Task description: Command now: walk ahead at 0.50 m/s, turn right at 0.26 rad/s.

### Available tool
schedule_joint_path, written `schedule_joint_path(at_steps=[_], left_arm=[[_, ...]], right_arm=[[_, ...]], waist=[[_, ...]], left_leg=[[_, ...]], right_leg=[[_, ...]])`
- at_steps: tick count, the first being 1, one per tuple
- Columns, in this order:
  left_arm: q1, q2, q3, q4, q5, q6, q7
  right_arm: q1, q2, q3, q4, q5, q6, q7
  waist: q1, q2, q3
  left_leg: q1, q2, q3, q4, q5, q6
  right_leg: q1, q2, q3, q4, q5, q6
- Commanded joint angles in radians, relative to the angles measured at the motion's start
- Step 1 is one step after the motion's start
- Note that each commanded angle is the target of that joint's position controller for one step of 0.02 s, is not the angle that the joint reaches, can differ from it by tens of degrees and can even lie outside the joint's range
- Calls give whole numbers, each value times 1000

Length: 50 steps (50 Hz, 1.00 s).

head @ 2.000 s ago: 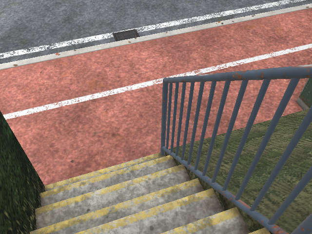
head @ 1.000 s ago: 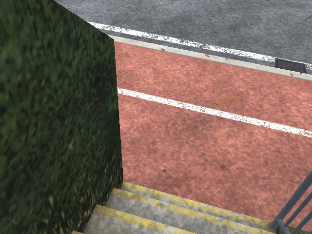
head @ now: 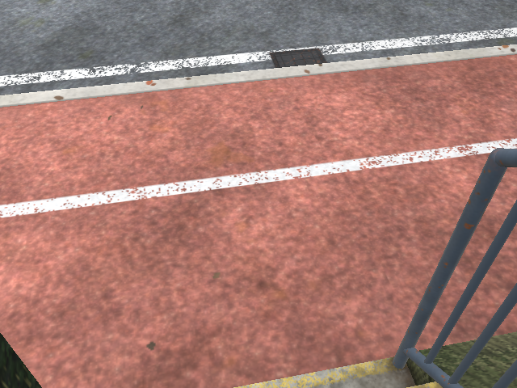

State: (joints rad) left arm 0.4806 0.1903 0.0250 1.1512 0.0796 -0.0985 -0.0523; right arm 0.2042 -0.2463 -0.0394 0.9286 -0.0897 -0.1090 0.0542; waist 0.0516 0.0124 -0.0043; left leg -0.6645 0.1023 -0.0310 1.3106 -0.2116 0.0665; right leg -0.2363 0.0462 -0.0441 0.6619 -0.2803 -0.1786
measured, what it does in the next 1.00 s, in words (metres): goes down, turning left: left foot 0.20 m lower, then right foot 0.22 m lower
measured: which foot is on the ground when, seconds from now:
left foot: up 0.00-0.16, down 0.18-0.76, up 0.78-1.00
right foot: down 0.00-0.20, up 0.22-0.74, down 0.76-1.00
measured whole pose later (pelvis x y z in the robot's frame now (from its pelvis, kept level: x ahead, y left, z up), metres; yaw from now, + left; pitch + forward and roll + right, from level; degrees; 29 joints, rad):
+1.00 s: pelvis +0.37 +0.02 -0.41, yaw +26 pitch +2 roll +1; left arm 0.41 0.30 0.03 0.87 0.11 -0.10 0.01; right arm 0.31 -0.20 0.05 0.65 -0.04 0.01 0.09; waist 0.00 -0.01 -0.06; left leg -1.12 0.02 -0.01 2.05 -0.23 -0.08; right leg -0.31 -0.03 -0.17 0.46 -0.20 -0.08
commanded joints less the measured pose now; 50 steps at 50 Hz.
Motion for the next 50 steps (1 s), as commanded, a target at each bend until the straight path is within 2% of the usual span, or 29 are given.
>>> schedule_joint_path(at_steps=[1, 2, 4, 5, 6, 7, 9, 10, 11, 13, 14, 16, 17, 18, 20, 21, 24, 26, 27, 30, 34, 36, 38, 39, 40, 42, 45, 47, 50], left_arm=[[-251, 66, -15, -185, 5, -40, 23], [-243, 87, -19, -210, 43, -59, 26], [-237, 161, -9, -214, 66, -68, 20], [-178, 156, 43, -167, -166, -39, 74], [-87, 131, 28, -139, -158, 7, 116], [88, 39, -67, -69, 68, 24, 31], [-91, 183, -12, -108, 57, 62, -63], [-6, 162, 11, -99, 25, 43, -103], [140, 96, 21, -132, 8, 35, -132], [-171, 150, 18, -292, -47, 1, -71], [-180, 129, 12, -270, -63, 2, -35], [-74, -10, -36, -227, -16, 10, 14], [-99, -22, -45, -216, -5, 17, 5], [-174, -5, -43, -221, -4, 25, -8], [-241, -14, -61, -255, -13, 23, -37], [-205, 42, -47, -263, -11, 15, -35], [-399, 110, -32, -327, 24, 29, -13], [-460, 38, -48, -340, 17, 44, -21], [-447, 53, -54, -301, 23, 37, -45], [-354, 17, -57, -373, 22, 43, -16], [-417, 65, -39, -423, -9, 47, -13], [-225, 69, -25, -354, -23, 30, 0], [213, 187, 42, -267, 2, 14, 27], [165, 276, 71, -324, 12, 15, 6], [144, 301, 96, -331, 38, 23, 1], [-138, 271, 82, -413, 37, 19, 19], [-9, 217, 43, -346, 15, 4, 33], [18, 154, 10, -315, 22, -18, 70], [47, 186, -1, -270, 36, -9, 71]], right_arm=[[272, 48, 20, 78, -34, 5, 48], [338, 25, 14, 96, -13, -11, 41], [334, -49, -8, 90, -16, -2, 19], [124, 30, 31, -16, 135, 30, -41], [10, -4, 26, -37, 141, 44, -72], [171, -79, 5, 49, -73, 52, -22], [520, -168, -63, 159, -14, 31, -12], [659, -343, -129, 213, -34, 19, -25], [609, -388, -120, 194, 9, 8, -4], [507, -273, -100, 201, 11, 2, 28], [427, -119, -53, 207, 10, 2, 41], [346, 69, 17, 238, -31, 11, 25], [320, 84, 30, 231, -7, -6, -1], [304, 84, 51, 200, 35, -24, -19], [309, -70, 48, 190, -2, -47, -28], [367, -122, 43, 189, -6, -51, -31], [742, -12, 41, 327, 8, -65, -103], [801, 70, 48, 359, -9, -46, -102], [719, 139, 67, 290, 18, -33, -99], [335, 65, 83, 78, -13, -16, -60], [520, -2, 58, 87, 48, -1, -59], [461, -16, 62, 57, 88, 34, -24], [460, 77, 93, -7, 69, 50, 50], [543, 75, 84, -65, 106, 36, 50], [495, 51, 85, -137, 112, 64, 29], [276, 66, 101, -267, 40, 105, -2], [426, 91, 116, -262, 71, 103, 25], [410, 82, 114, -229, 33, 118, 39], [240, 67, 111, -303, 48, 135, 39]], waist=[[-146, -60, 83], [-158, 3, 60], [-169, -80, 111], [-137, -111, 21], [-31, -70, 58], [-80, 3, 260], [-227, 27, 106], [-280, 339, -75], [-114, 381, -234], [-184, 145, 4], [-116, 11, 80], [12, -137, 93], [8, -64, 119], [-19, -18, 95], [19, 107, 19], [14, 30, -10], [-196, 71, 32], [-207, 114, 82], [-212, 5, 91], [-40, 58, 60], [-201, 65, 146], [-131, 32, 93], [-28, -156, -233], [-42, -275, -381], [-15, -146, -409], [-73, 64, -139], [-188, -85, 21], [-115, -65, 53], [-34, -103, 61]], left_leg=[[453, -43, 44, -331, 670, -29], [601, -62, 29, -471, 961, -28], [648, -104, 115, -538, 744, -102], [523, -85, 65, -778, 858, -96], [446, -26, 9, -865, 771, -86], [374, 107, -36, -882, 587, -10], [737, 67, -12, -953, 510, 28], [981, 31, -5, -800, 939, 118], [1151, 85, -294, -691, 1209, 211], [979, 269, -650, -810, 482, 401], [773, 305, -713, -823, 243, 385], [382, 169, -453, -777, 440, 236], [172, 51, -339, -762, 479, 169], [-45, -31, -216, -779, 389, 138], [-245, -99, -216, -708, 479, 85], [-170, -81, -269, -631, 557, 77], [733, -18, -567, -418, 368, 96], [808, 18, -702, -421, 354, 146], [546, -70, -570, -386, 161, 165], [-414, -193, -340, -421, -260, 127], [93, -188, -517, -264, -119, 134], [136, -214, -530, -72, 9, 134], [-350, -272, -312, 446, -154, -21], [-647, -330, -113, 948, -781, -77], [-670, -292, -70, 1116, -791, -94], [-640, -186, -55, 888, -422, -136], [-385, -115, 21, 963, -257, -142], [-422, -93, 37, 758, 26, -141], [-616, -44, -15, 715, 94, -166]], right_leg=[[-647, -49, -68, -29, 138, 16], [-749, -13, -124, 99, -54, 80], [-677, -84, -98, 169, -170, 74], [-409, -172, -22, 275, 0, 42], [-302, -211, 45, 372, 33, 38], [-286, -461, 350, 331, 2, 58], [-330, -381, 265, 676, 100, 81], [-436, -105, 38, 1327, -193, 154], [-713, 45, 28, 1498, -501, 161], [-1191, -7, 125, 1486, -434, 160], [-1212, -110, 226, 1358, -281, 136], [-987, -214, 258, 956, 130, 142], [-810, -212, 179, 776, 327, 162], [-544, -185, 95, 567, 527, 170], [-249, -104, -8, 769, 558, 226], [-289, -68, -9, 832, 410, 248], [-1107, -121, 236, 405, 314, 263], [-1253, -134, 268, 332, 328, 236], [-985, -118, 211, 81, 745, 199], [26, -78, 37, 196, 930, 167], [-119, -76, 97, -459, 593, 176], [96, -127, 49, -780, 808, 149], [920, -331, 76, -356, 1159, -59], [1111, -515, 80, 36, 1704, -247], [980, -606, 152, 18, 1793, -300], [397, -529, 113, -212, 1218, -243], [-98, -433, 22, -310, 1130, -178], [-161, -287, -28, -301, 613, -80], [-40, -369, 156, -338, 220, -87]])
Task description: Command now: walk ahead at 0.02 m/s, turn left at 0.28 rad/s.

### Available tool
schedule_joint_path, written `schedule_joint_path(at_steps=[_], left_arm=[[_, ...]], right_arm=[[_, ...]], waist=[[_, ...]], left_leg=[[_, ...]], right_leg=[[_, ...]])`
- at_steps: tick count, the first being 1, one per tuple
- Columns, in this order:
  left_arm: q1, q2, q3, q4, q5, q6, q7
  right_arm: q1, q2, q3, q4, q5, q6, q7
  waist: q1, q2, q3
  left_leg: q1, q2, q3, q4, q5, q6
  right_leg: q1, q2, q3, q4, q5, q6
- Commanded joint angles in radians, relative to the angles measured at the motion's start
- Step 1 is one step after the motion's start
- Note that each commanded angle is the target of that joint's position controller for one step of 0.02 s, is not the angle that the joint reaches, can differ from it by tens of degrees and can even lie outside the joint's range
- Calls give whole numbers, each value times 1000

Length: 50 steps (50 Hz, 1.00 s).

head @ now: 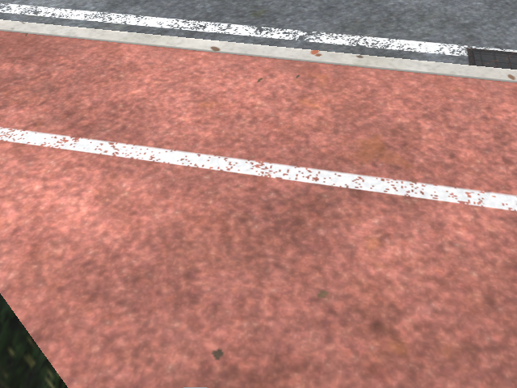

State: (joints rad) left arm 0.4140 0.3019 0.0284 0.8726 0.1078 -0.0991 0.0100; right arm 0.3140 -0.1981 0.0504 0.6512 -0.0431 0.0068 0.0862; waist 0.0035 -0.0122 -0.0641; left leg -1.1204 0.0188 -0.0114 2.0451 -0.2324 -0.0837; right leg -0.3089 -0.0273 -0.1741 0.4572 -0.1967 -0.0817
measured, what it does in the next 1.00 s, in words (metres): goes down, turning right: left foot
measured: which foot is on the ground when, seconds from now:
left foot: up 0.00-0.30, down 0.32-1.00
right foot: down 0.00-0.36, up 0.38-1.00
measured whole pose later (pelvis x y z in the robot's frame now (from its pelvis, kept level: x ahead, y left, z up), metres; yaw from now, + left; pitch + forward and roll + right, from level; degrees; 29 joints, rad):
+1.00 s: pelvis +0.11 +0.00 -0.03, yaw -22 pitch +4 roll +1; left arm 0.32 0.20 -0.01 0.78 0.08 -0.03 -0.11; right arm 0.60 -0.08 0.06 1.11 -0.16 -0.17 -0.01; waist -0.15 -0.01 -0.08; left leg -0.22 0.23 0.35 0.68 -0.47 -0.07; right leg -0.96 -0.18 0.00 1.43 0.01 -0.11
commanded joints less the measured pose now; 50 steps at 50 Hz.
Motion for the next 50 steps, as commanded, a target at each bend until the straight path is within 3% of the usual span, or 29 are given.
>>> schedule_joint_path(at_steps=[1, 4, 6, 7, 8, 9, 10, 11, 12, 14, 16, 17, 18, 19, 20, 21, 23, 24, 25, 26, 27, 28, 30, 33, 36, 40, 45, 47, 50], left_arm=[[138, 72, -7, 20, 16, -10, 8], [163, 32, -22, 51, 27, -15, 4], [122, -15, -51, 71, -4, -22, -4], [18, -6, -41, 9, -181, 23, 17], [-18, 25, -43, -14, -179, 37, 24], [132, 112, -8, 107, -38, 1, -24], [2, 126, 9, 43, -39, -26, -46], [29, 104, 12, 28, -41, -34, -45], [74, 101, 20, 49, -29, -30, -32], [100, 44, 30, 30, -64, -1, 14], [110, 31, 40, 15, -65, 19, 29], [84, -6, 32, -9, -84, 20, 39], [79, -123, -6, -39, -71, 13, 38], [-47, -174, -17, -161, -84, -1, 38], [-80, -218, -26, -254, -98, 1, 49], [-148, -230, -33, -226, -85, 14, 54], [-74, -97, 7, -151, -39, 25, 72], [54, -73, 0, -120, -22, 36, 61], [208, -73, -17, -84, -10, 60, 8], [316, -101, -34, -60, -20, 77, -41], [331, -95, -34, -74, -40, 74, -72], [261, -66, -25, -100, -67, 62, -93], [98, -47, -28, -189, -96, 55, -115], [-52, -68, -53, -273, -68, 63, -107], [-89, -88, -69, -248, -38, 75, -113], [-20, -105, -71, -188, -28, 69, -115], [-78, -96, -59, -177, -54, 65, -113], [-139, -94, -52, -181, -43, 61, -116], [-147, -21, 2, -144, -1, 33, -115]], right_arm=[[90, 5, 19, -41, 8, 18, -1], [35, 14, 37, -55, 11, 4, -16], [73, 44, 49, -16, -7, 11, 10], [-302, -8, -6, -89, 50, 26, -70], [-289, 27, 7, -92, 83, 37, -83], [66, 67, 32, 11, -48, 53, 8], [109, 4, 3, 34, -50, 39, 29], [0, -27, -5, 28, -40, 29, 35], [-77, -29, -11, -3, -33, 19, 20], [-182, -30, -18, -21, 10, -2, -43], [-126, -53, -45, -7, 50, -13, -82], [-8, -98, -76, 12, 59, -24, -99], [128, -87, -107, 71, 19, -35, -131], [394, -198, -143, 94, -26, -56, -155], [588, -195, -151, 131, -111, -66, -135], [564, -136, -139, 165, -135, -59, -118], [412, -113, -135, 151, -11, -52, -72], [344, -114, -131, 145, 15, -75, -64], [198, -71, -104, 145, -23, -109, -58], [47, -85, -100, 148, -62, -130, -59], [-61, -110, -103, 129, -70, -144, -68], [-60, -128, -106, 136, -60, -156, -91], [118, -191, -116, 222, -65, -172, -122], [294, -167, -92, 293, -85, -173, -126], [442, -130, -60, 378, -82, -161, -97], [349, -83, -34, 394, -113, -162, -83], [389, -42, -13, 457, -113, -177, -120], [347, -19, -6, 453, -106, -185, -120], [239, -93, -34, 414, -119, -184, -90]], waist=[[49, -78, 119], [85, -33, 133], [26, 18, 126], [98, 182, 15], [86, 95, -5], [-35, -322, 218], [-42, -183, 266], [27, -92, 197], [57, -122, 158], [117, -155, 75], [75, -156, -28], [4, -98, -105], [-69, -16, -189], [-179, 197, -220], [-270, 188, -93], [-274, 77, 135], [-169, 144, 106], [-66, 232, 69], [81, 224, 50], [174, 187, 50], [206, 117, 60], [172, 74, 86], [48, 118, 175], [-76, 92, 154], [-148, 127, 155], [-92, 94, 126], [-139, 107, 158], [-128, 84, 179], [-66, 96, 171]], left_leg=[[-250, 55, -69, -58, 123, -20], [-409, 81, -130, -261, 218, -18], [-144, 147, -51, -634, 373, -3], [302, 69, 21, -820, 322, -11], [510, 12, 68, -965, 283, -5], [407, 49, 162, -740, 209, 34], [430, 52, 98, -895, 77, 25], [454, 24, 111, -1027, 29, 22], [446, 18, 85, -1163, 3, 40], [405, 5, 28, -1498, 20, 93], [691, -14, 51, -1666, 90, 155], [956, 46, -1, -1802, 179, 185], [1430, 117, -35, -1621, 237, 219], [1694, 396, -358, -1614, 508, 362], [1743, 568, -716, -1768, 151, 517], [1640, 539, -597, -1807, -7, 466], [1326, 440, -360, -1778, -116, 367], [1058, 379, -248, -1761, -157, 285], [715, 285, -107, -1762, -191, 191], [472, 238, -24, -1782, -210, 152], [295, 201, 49, -1800, -241, 127], [181, 167, 108, -1834, -304, 107], [301, 204, 56, -1848, -398, 109], [913, 372, -136, -1751, -396, 201], [1094, 432, -197, -1802, -483, 283], [990, 452, -119, -1783, -356, 298], [951, 411, 53, -1708, -329, 234], [875, 414, 118, -1692, -320, 217], [584, 351, 243, -1638, -296, 180]], right_leg=[[119, -334, 346, -139, 97, -199], [241, -364, 398, -154, -48, -203], [36, -280, 306, -209, -219, -128], [-70, -218, 297, -122, -152, -90], [-159, -191, 250, -179, -122, -64], [-334, -190, 210, -330, -378, -45], [-307, -217, 250, -325, -426, -49], [-231, -241, 302, -319, -406, -88], [-98, -283, 364, -324, -405, -115], [195, -372, 502, -295, -328, -165], [181, -348, 490, -233, -141, -170], [85, -283, 436, -128, -61, -115], [-332, -189, 327, 1, -176, -60], [-676, -12, 154, 328, -427, 58], [-1056, 170, 412, 490, -546, 92], [-1317, 154, 528, 514, -336, 106], [-1265, 154, 427, 777, -145, 92], [-1132, 134, 344, 1079, -84, 85], [-904, 113, 210, 1375, 0, 82], [-734, 119, 123, 1573, 34, 75], [-571, 114, 72, 1606, 48, 91], [-447, 108, 27, 1558, 58, 104], [-564, 75, 63, 1547, 79, 111], [-1077, 8, 232, 1235, 206, 78], [-1205, -30, 218, 1003, 266, 38], [-1096, -83, 243, 1160, 218, -10], [-985, -147, 201, 1100, 231, 7], [-851, -173, 187, 980, 267, -15], [-382, -82, 78, 965, 146, -47]])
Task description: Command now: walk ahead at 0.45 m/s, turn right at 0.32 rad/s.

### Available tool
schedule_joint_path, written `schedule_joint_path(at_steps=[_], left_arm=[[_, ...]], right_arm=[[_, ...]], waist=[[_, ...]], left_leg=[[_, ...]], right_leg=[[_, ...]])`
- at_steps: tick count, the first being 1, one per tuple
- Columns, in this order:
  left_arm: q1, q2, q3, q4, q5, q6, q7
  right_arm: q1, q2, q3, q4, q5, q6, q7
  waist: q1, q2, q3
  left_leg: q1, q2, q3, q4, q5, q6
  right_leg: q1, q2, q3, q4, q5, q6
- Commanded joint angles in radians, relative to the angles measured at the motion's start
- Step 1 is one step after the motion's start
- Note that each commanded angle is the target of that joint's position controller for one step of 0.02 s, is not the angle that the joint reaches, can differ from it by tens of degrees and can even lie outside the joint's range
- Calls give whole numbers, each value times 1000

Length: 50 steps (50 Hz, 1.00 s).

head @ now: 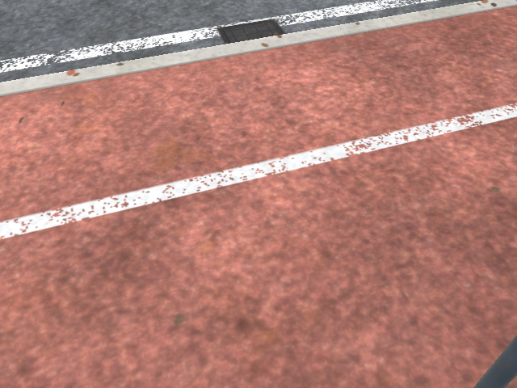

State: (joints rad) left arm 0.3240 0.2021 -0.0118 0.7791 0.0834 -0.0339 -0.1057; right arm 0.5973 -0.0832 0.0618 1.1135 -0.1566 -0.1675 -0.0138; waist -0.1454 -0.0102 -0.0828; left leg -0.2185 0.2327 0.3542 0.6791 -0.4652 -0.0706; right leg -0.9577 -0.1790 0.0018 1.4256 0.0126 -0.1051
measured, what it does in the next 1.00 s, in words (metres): goes down, turning left: right foot, then left foot 0.22 m lower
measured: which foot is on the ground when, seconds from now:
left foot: down 0.00-0.12, up 0.14-0.42, down 0.44-0.80, up 0.82-1.00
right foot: up 0.00-0.06, down 0.08-0.44, up 0.46-0.78, down 0.80-1.00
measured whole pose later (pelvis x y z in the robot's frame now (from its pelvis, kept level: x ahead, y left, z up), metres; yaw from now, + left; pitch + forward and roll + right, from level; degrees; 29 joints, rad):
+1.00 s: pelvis +0.44 -0.14 -0.40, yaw +24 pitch -1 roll +1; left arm 0.35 0.23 0.03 0.93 0.01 0.05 0.02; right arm 0.23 -0.21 -0.04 0.71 0.04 0.06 -0.07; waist -0.01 -0.01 0.01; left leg -1.04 -0.04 -0.02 2.07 -0.38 -0.03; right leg -0.34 -0.04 -0.09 0.58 -0.23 -0.04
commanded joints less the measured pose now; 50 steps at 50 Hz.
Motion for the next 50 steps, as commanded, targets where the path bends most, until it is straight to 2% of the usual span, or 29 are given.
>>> schedule_joint_path(at_steps=[1, 4, 5, 6, 7, 8, 10, 13, 15, 19, 20, 22, 23, 24, 26, 27, 28, 29, 30, 32, 33, 35, 38, 40, 41, 42, 45, 48, 50], left_arm=[[-101, 89, 54, -76, 21, -37, 15], [17, 159, 115, -58, -11, -95, 76], [330, 246, 167, 88, -2, -121, 101], [633, 336, 167, 224, 30, -155, 114], [728, 267, 137, 249, 47, -188, 71], [657, 234, 126, 248, 15, -194, 28], [254, 154, 92, 175, -56, -153, -5], [-138, -180, -29, 7, -12, -90, 81], [-145, -14, -14, -36, 44, -122, 124], [153, 119, -14, 96, -12, -120, 103], [161, 143, -11, 144, -6, -108, 76], [-71, 232, 27, 91, 11, -75, 21], [-126, 145, 20, 13, 12, -59, -14], [-102, 116, 18, -98, -11, -64, -21], [-152, 139, 35, -145, -26, -64, 23], [-54, 87, 12, -112, -42, -65, 51], [38, 85, 5, -78, -39, -63, 61], [-51, 115, 32, -16, -12, -59, 66], [-3, 11, -4, -18, 21, -37, 52], [-72, 83, 19, -47, 75, -31, 42], [-164, 116, 6, -43, 39, -31, 31], [-235, 53, -3, -81, 17, -5, 16], [-300, 138, 25, -117, -10, 8, 20], [36, 247, 89, -23, -17, -17, 60], [174, 203, 110, 68, -139, 32, 77], [232, 204, 110, 80, -176, 46, 82], [153, 300, 139, 129, -114, 78, 101], [-85, 50, 39, 51, -66, 62, 137], [-144, 40, 13, 13, -49, 56, 145]], right_arm=[[-120, -276, -77, -65, 18, -7, 23], [-317, -437, -162, -131, 43, 13, 47], [-401, -448, -189, -159, 30, 25, 72], [-276, -195, -152, -246, 12, 33, 104], [-416, -60, -109, -360, 90, 20, 104], [-635, -111, -113, -433, 135, 7, 97], [-529, -163, -135, -364, 116, 13, 57], [-157, -82, -68, -166, 8, 41, 67], [-122, -103, -78, -121, 37, 19, 105], [-338, -359, -153, -178, 4, 58, 109], [-141, -324, -152, -121, -14, 78, 91], [381, -345, -181, 83, 8, 81, 38], [328, -402, -184, 33, 60, 68, 23], [-64, -475, -181, -173, 98, 53, 33], [-230, -339, -134, -209, 67, 42, 32], [-201, -260, -111, -186, 68, 38, 45], [-324, -201, -89, -289, 118, 28, 49], [-313, -163, -45, -287, 115, 4, 38], [-407, -247, -57, -300, 83, -9, 37], [-174, -232, -50, -254, 111, -29, -2], [-108, -233, -55, -254, 119, -17, -33], [-85, -270, -39, -235, 91, 11, 0], [-32, -276, -47, -238, 116, 42, 45], [-185, -363, -51, -297, 84, 88, 101], [-72, -118, -80, -254, 192, 108, 42], [-34, -152, -59, -274, 225, 121, 22], [-334, -90, -59, -464, 254, 156, -33], [-427, -116, -91, -510, 200, 232, -70], [-382, -99, -103, -523, 179, 232, -66]], waist=[[103, 131, 202], [242, 123, 73], [391, -118, -1], [315, -445, -276], [368, -253, -196], [433, -160, 86], [196, -119, 118], [46, 39, 104], [29, 18, 79], [151, 15, 210], [84, -35, 176], [-162, 280, 113], [-128, 351, -23], [63, 181, -150], [111, -57, -39], [196, -64, 52], [214, 75, 178], [234, -51, 235], [312, 21, 122], [175, 23, 140], [64, -127, 171], [89, 13, 210], [48, 30, 236], [227, 32, 48], [174, -236, -173], [246, -204, -334], [209, -124, -121], [113, -34, 156], [74, -78, 169]], left_leg=[[-263, 145, -140, -282, -86, 142], [-127, 156, -185, 29, 224, 115], [-222, 20, -115, 447, 155, 108], [-596, -230, -209, 825, -309, 124], [-847, -370, -463, 847, -243, 201], [-1085, -370, -562, 802, -193, 235], [-1016, -193, -533, 735, -18, 212], [-416, -136, -457, 419, 675, 161], [224, -234, -293, 340, 1311, 87], [-110, -182, -297, 26, 818, 98], [-55, -123, -378, -111, 823, 144], [477, -139, -345, -348, 961, 235], [763, -100, -471, -116, 1180, 378], [759, 51, -755, 11, 1438, 520], [428, 92, -753, 45, 1036, 476], [223, -13, -696, 2, 1017, 365], [-244, 118, -857, -60, 964, 483], [-591, -10, -811, -51, 676, 398], [-812, -163, -670, -4, 509, 355], [-571, -220, -689, 217, 104, 268], [-475, -272, -606, 272, -149, 231], [-564, -236, -738, 263, -252, 284], [-363, -173, -1008, 268, -31, 363], [-521, -208, -964, 626, -21, 284], [-810, -412, -631, 1077, -475, 129], [-1016, -385, -517, 1419, -550, 50], [-1186, -227, -364, 1584, -181, 24], [-1087, -219, -456, 1404, 132, 54], [-961, -253, -477, 1245, 341, 27]], right_leg=[[285, 72, -75, -184, -184, -28], [636, 207, -145, -594, -313, -1], [931, 277, -203, -814, -115, 26], [1410, 120, 153, -755, 317, -105], [1429, -69, 372, -802, 436, -186], [1183, -196, 646, -864, 96, -253], [848, -232, 536, -728, 76, -232], [178, -5, 62, -597, -309, -40], [-247, 143, -233, -506, -627, 94], [360, -28, -6, -189, -462, 142], [483, -79, 106, -46, -368, 132], [236, 112, 22, 682, -597, 195], [-144, 252, -7, 928, -936, 154], [-302, 194, 76, 711, -821, 155], [-417, 119, 140, 542, -646, 157], [-393, 90, 98, 319, -410, 146], [-170, 32, 167, -60, -18, 162], [136, 50, 117, -122, 115, 167], [487, 113, 57, -47, 280, 161], [284, 123, 81, -201, 445, 181], [286, 117, 78, -680, 660, 181], [552, 115, 72, -900, 605, 132], [551, 97, 109, -1184, 484, 91], [1043, 55, 46, -1077, 517, -28], [1467, -85, 97, -831, 1041, -36], [1682, -165, 153, -686, 768, -85], [1191, -323, 559, -1140, -648, -208], [721, -196, 400, -1149, -778, -31], [538, -109, 201, -1107, -625, 44]])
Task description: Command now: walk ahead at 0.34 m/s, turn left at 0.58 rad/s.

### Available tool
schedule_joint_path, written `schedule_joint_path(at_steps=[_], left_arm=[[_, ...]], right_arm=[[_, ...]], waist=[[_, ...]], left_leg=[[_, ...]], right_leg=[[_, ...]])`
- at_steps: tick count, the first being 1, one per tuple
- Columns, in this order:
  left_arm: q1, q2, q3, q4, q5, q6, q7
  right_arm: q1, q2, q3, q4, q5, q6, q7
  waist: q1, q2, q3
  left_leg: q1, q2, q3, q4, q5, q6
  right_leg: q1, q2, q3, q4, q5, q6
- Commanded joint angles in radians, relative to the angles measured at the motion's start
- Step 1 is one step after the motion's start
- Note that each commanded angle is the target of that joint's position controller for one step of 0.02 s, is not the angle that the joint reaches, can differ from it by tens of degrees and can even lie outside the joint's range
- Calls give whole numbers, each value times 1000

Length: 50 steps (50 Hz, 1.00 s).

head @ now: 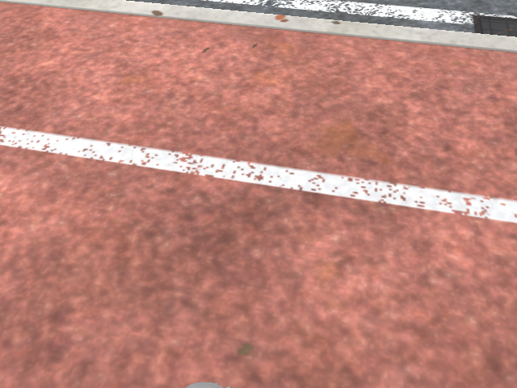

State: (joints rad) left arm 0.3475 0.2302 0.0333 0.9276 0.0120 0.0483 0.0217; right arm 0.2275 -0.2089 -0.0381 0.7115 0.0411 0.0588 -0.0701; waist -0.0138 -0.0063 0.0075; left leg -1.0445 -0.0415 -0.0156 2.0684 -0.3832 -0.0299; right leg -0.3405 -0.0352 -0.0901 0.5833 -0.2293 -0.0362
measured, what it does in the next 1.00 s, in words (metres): walks ahead: left foot, then right foot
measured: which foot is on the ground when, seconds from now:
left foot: up 0.00-0.44, down 0.46-0.94, up 0.96-1.00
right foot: down 0.00-0.46, up 0.48-0.90, down 0.92-1.00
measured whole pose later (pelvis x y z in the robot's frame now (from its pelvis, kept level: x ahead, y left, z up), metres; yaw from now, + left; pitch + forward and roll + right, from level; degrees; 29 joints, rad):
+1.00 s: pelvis +0.39 +0.11 -0.01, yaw +0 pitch +5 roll +1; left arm 0.05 0.24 0.07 0.63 0.01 -0.01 -0.03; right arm 0.11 -0.25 -0.09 0.78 0.01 -0.04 -0.02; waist 0.00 0.00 0.05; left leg -0.39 0.00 0.04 1.11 -0.57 -0.03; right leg -0.55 0.07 0.01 0.58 -0.13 -0.08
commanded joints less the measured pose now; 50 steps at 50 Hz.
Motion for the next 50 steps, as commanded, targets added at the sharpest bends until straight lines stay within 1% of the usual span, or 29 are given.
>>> schedule_joint_path(at_steps=[1, 3, 4, 5, 10, 13, 15, 18, 20, 21, 22, 23, 24, 25, 26, 27, 28, 29, 31, 32, 36, 39, 42, 45, 46, 47, 48, 49, 50], left_arm=[[-152, 21, -38, -142, 44, -29, 28], [-90, 44, -40, -134, 38, -38, 43], [-67, 72, -28, -133, 24, -48, 47], [-30, 93, -18, -123, 23, -55, 43], [54, 111, 28, -106, 5, -70, 51], [74, 115, 49, -105, 10, -63, 45], [97, 111, 59, -95, 0, -64, 39], [101, 116, 69, -75, -18, -57, 25], [94, 160, 86, -60, -36, -54, 14], [79, 181, 91, -58, -43, -52, 8], [64, 181, 88, -53, -45, -57, 6], [53, 171, 82, -62, -37, -71, 5], [-2, 63, 52, -137, -6, -99, -7], [40, 79, 56, -121, -63, -149, -30], [-4, 156, 83, -113, -90, -151, -28], [-45, 144, 85, -131, -69, -136, -16], [-61, 124, 84, -127, -35, -120, 1], [-25, 118, 93, -116, -24, -100, 7], [8, 80, 88, -105, -50, -77, -1], [-6, 65, 85, -114, -45, -73, -3], [-151, 45, 71, -201, -17, -76, -13], [-255, 36, 60, -255, -14, -78, -37], [-296, 59, 64, -302, -19, -64, -57], [-251, 90, 76, -319, -14, -60, -67], [-171, 121, 91, -300, -15, -68, -63], [-97, 212, 119, -300, -11, -73, -47], [-102, 314, 126, -317, -4, -80, -42], [-49, 252, 106, -343, 12, -65, -36], [-135, 214, 95, -361, 1, -61, -34]], right_arm=[[-9, 43, 0, -123, -27, 9, -5], [-52, 44, -2, -155, -25, 5, 8], [-80, 31, -6, -175, -27, -2, 14], [-103, 15, -14, -191, -9, -10, 21], [-245, -30, -32, -258, 8, -35, 52], [-353, 0, -20, -289, 17, -48, 85], [-403, 3, -23, -290, 23, -62, 103], [-439, 7, -26, -287, 25, -74, 124], [-397, 17, -23, -271, 7, -83, 136], [-330, -4, -36, -246, 0, -90, 139], [-172, -54, -68, -186, 3, -95, 133], [-5, -118, -96, -137, -2, -99, 115], [110, -259, -116, -95, -27, -109, 91], [254, -247, -112, -89, -60, -116, 81], [218, -187, -93, -64, -76, -116, 88], [111, -145, -82, -48, -50, -120, 95], [-6, -88, -67, -53, -26, -125, 93], [-78, -37, -55, -50, -24, -130, 91], [-97, -48, -58, -17, -46, -145, 84], [-88, -63, -60, -2, -49, -154, 76], [-115, -103, -65, 29, -37, -145, 27], [-99, -128, -68, 42, -23, -131, 7], [-77, -161, -83, 56, -11, -117, 8], [-85, -191, -101, 45, 0, -102, 9], [-82, -184, -101, 41, -3, -97, 11], [-56, -166, -96, 21, -26, -100, 16], [27, -93, -59, -27, -68, -112, 42], [-29, -160, -66, -9, -46, -126, 70], [-116, -172, -67, -34, -26, -117, 73]], waist=[[-52, -84, 79], [-27, -81, 64], [-17, -72, 64], [0, -67, 66], [74, -69, 100], [126, -75, 115], [148, -77, 127], [155, -73, 164], [116, -93, 126], [65, -102, 76], [-29, -63, -15], [-110, -46, -148], [-102, 242, -274], [-162, 278, -513], [-153, 141, -415], [-87, 159, -276], [-18, 95, -196], [39, 128, -158], [76, 59, -158], [79, 22, -141], [67, 75, -77], [28, 96, -70], [18, 101, -69], [47, 109, -100], [86, 70, -135], [108, -77, -217], [25, -316, -376], [103, -181, -505], [96, -122, -405]], left_leg=[[-72, 8, -67, -167, 360, -37], [-60, 18, -53, -250, 456, -59], [-84, 31, -74, -333, 485, -60], [-108, 43, -103, -377, 486, -61], [-137, 97, -143, -795, 503, -54], [-61, 118, -66, -990, 433, -33], [32, 119, -21, -1109, 362, -10], [203, 90, 43, -1264, 210, 36], [370, 53, 72, -1373, 88, 80], [495, 17, 101, -1447, 54, 108], [716, -27, 134, -1540, 135, 142], [1057, 7, 51, -1485, 273, 172], [1400, 303, -382, -1486, 589, 255], [1538, 484, -727, -1634, 647, 379], [1475, 455, -533, -1621, 783, 359], [1335, 408, -347, -1592, 877, 324], [1165, 344, -249, -1613, 840, 272], [1027, 305, -182, -1638, 858, 239], [928, 305, -136, -1689, 890, 227], [904, 314, -112, -1707, 894, 229], [851, 270, 43, -1750, 880, 201], [859, 264, 112, -1741, 827, 182], [911, 301, 117, -1685, 835, 174], [971, 297, 131, -1523, 926, 142], [942, 252, 168, -1373, 933, 109], [753, 168, 198, -1100, 640, 33], [376, -21, 99, -716, -287, -34], [326, -18, -113, -624, -295, -14], [266, 10, -129, -633, -200, -3]], right_leg=[[-159, -248, 225, -248, -355, -40], [-133, -255, 225, -263, -336, -76], [-79, -254, 232, -271, -319, -86], [-30, -264, 255, -279, -316, -101], [215, -321, 258, -344, -294, -133], [287, -332, 171, -356, -221, -134], [303, -335, 106, -374, -162, -125], [291, -317, 38, -380, -90, -126], [307, -314, 9, -324, 77, -121], [313, -301, -15, -229, 256, -116], [287, -265, -70, -17, 487, -103], [83, -236, -98, 240, 547, -60], [-338, -86, -66, 709, -251, 10], [-474, 81, 306, 887, -392, 19], [-543, 60, 353, 897, -314, 29], [-579, 14, 288, 856, -261, 30], [-524, -34, 257, 775, -186, 34], [-439, -56, 252, 712, -128, 32], [-351, -35, 246, 672, -37, 34], [-355, -28, 252, 627, -4, 38], [-346, -12, 201, 344, 195, 49], [-270, 0, 124, 164, 314, 44], [-244, 6, 98, 112, 218, 12], [-157, 56, 48, 14, 81, -54], [-17, 95, 32, -79, 187, -92], [241, -12, 218, -92, 707, -160], [581, -297, 663, -90, 971, -408], [622, -300, 714, -158, 741, -417], [549, -266, 622, -172, 615, -360]])
Velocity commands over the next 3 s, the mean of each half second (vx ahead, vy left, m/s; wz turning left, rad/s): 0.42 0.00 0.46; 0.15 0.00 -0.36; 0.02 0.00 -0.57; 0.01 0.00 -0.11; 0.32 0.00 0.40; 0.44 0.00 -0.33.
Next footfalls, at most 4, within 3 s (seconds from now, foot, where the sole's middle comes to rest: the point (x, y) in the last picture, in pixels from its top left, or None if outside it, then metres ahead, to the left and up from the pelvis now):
0.46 left None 0.29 0.21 -0.77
0.92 right None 0.53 0.04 -0.77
1.36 left None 0.54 0.25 -0.77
1.76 right None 0.43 0.01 -0.77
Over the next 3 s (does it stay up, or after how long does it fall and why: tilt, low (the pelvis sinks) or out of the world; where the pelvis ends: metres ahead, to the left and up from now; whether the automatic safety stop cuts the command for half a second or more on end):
stays up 0.91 0.14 0.01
